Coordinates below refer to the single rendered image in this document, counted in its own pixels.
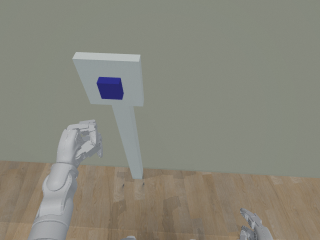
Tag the robot right hand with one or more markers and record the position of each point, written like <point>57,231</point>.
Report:
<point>259,233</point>

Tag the robot left forearm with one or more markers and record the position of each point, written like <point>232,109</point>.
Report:
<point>54,215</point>

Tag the button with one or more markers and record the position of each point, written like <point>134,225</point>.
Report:
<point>110,88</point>

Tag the panel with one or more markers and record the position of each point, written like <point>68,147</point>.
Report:
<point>90,66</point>

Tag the robot left hand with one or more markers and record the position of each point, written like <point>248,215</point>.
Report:
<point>68,150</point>

